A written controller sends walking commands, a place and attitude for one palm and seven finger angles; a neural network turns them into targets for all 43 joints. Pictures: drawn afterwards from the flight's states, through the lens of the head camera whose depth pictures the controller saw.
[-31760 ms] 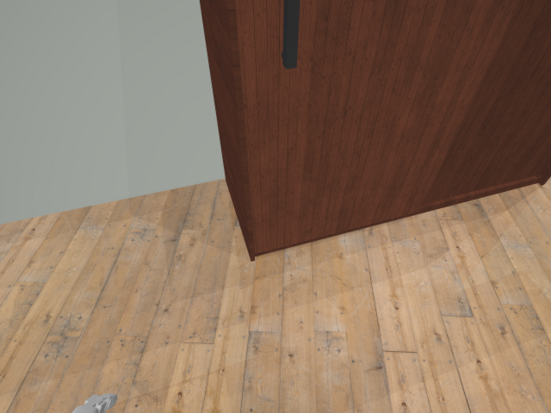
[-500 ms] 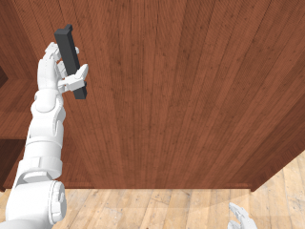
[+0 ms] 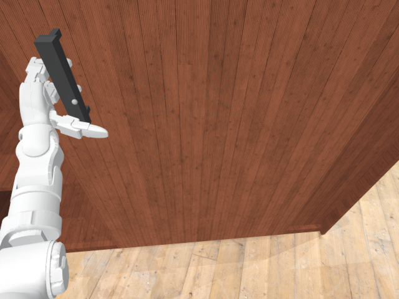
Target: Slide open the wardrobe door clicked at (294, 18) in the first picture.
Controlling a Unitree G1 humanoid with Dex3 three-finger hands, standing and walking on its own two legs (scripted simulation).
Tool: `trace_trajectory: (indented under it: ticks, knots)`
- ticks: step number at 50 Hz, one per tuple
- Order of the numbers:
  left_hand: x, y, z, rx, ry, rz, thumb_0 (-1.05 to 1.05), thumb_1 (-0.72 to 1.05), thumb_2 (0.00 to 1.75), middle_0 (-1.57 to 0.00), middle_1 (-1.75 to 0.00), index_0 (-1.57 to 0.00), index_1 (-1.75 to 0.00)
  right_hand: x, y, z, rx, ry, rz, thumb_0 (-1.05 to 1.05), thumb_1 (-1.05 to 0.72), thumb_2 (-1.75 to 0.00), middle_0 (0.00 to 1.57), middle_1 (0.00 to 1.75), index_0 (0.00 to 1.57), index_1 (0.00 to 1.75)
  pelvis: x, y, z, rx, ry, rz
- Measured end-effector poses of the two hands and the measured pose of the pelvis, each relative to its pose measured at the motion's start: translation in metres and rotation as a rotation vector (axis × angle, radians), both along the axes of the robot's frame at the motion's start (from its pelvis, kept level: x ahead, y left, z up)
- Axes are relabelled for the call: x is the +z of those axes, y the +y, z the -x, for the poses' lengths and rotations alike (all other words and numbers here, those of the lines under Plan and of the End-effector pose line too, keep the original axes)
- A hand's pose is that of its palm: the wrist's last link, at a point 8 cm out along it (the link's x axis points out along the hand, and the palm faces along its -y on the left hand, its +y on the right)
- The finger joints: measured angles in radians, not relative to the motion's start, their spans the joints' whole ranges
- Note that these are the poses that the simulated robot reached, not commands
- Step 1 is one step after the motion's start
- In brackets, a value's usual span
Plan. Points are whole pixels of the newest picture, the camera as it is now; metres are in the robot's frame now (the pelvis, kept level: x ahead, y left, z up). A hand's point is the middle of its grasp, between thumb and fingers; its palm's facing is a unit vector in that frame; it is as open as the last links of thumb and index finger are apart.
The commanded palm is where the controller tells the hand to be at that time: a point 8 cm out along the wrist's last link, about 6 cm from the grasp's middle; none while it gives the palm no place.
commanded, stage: slip the hand off the handle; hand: left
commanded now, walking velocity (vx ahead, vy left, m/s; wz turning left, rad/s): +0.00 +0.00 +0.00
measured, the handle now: (70, 82) +0.45 +0.28 +0.21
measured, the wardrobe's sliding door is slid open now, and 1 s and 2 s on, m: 0.57 0.57 0.57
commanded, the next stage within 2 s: draw the hand back to the body in 1.46 s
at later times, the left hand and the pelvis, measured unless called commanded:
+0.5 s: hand (64, 97) +0.41 +0.28 +0.20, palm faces +0.29 -0.95 -0.11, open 14.1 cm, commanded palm +0.38 +0.36 +0.19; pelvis +0.03 -0.01 +0.00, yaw -1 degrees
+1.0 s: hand (22, 124) +0.36 +0.34 +0.18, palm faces +0.35 -0.93 -0.09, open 14.7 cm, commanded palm +0.31 +0.37 +0.19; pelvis +0.02 +0.01 +0.00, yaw -1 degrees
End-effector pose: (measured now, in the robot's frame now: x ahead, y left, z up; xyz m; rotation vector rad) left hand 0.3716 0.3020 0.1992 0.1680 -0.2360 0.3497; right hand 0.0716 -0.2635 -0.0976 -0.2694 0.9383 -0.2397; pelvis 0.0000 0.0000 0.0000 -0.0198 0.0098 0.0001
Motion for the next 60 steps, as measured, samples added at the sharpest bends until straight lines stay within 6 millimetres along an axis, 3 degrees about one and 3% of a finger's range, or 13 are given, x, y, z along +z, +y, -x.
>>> trace_trajectory:
  ticks: [12,19,24,29,39,44,52,60]
  knots:
    - [0.004,0.011,-0.004,-0.036,0.018,0.008,-0.01,-0.56,0.2,-0.47,-1.29,-0.3,-1.18,0.016,0.012,-0.072,0.036,-0.146,-0.019,0.01,-0.91,-0.9,0.2,0.3,0.2,0.3,0.002,-0.001,-0.021,-0.012,0.02,-0.004]
    - [0.006,0.017,-0.007,-0.054,0.028,0.019,-0.01,-0.56,0.2,-0.54,-1.28,-0.35,-1.2,0.022,0.014,-0.093,0.046,-0.173,-0.019,0.01,-0.91,-0.9,0.2,0.3,0.2,0.3,0.002,-0.003,-0.028,-0.013,0.03,-0.006]
    - [0.007,0.02,-0.007,-0.063,0.04,0.021,-0.01,-0.56,0.2,-0.57,-1.25,-0.36,-1.2,0.02,0.01,-0.09,0.028,-0.151,-0.016,0.01,-0.91,-0.9,0.2,0.3,0.2,0.3,0.002,-0.006,-0.029,-0.017,0.036,-0.007]
    - [0.006,0.031,-0.005,-0.037,0.061,0.035,-0.01,-0.56,0.2,-0.56,-1.23,-0.39,-1.21,0.016,0.001,-0.075,-0.008,-0.107,-0.009,0.01,-0.91,-0.9,0.2,0.3,0.2,0.3,0.002,-0.01,-0.027,-0.021,0.04,-0.007]
    - [-0.008,0.095,0.031,0.154,0.104,0.016,-0.01,-0.55,0.2,-0.38,-1.19,-0.32,-1.18,0.005,-0.017,-0.03,-0.054,0.008,0.026,0.01,-0.91,-0.9,0.2,0.3,0.2,0.3,-0.002,-0.01,-0.021,-0.027,0.057,0.0]
    - [-0.002,0.087,0.047,0.05,0.016,-0.034,-0.01,-0.55,0.2,-0.3,-1.17,-0.28,-1.16,0.003,-0.013,-0.026,-0.041,0.035,0.046,0.01,-0.91,-0.9,0.2,0.3,0.2,0.3,-0.002,-0.002,-0.022,-0.011,0.044,0.013]
    - [-0.021,0.082,0.049,0.011,0.069,0.048,-0.01,-0.56,0.2,-0.27,-1.16,-0.26,-1.15,0.018,0.016,-0.066,-0.01,-0.133,0.023,0.01,-0.91,-0.9,0.2,0.3,0.2,0.3,0.0,0.012,-0.025,-0.013,0.028,0.012]
    - [-0.001,0.072,0.087,0.023,-0.039,-0.02,-0.01,-0.55,0.2,-0.26,-1.16,-0.26,-1.15,0.037,0.058,-0.123,0.112,-0.296,-0.038,0.01,-0.91,-0.9,0.2,0.3,0.2,0.3,0.003,0.025,-0.034,-0.015,0.004,0.008]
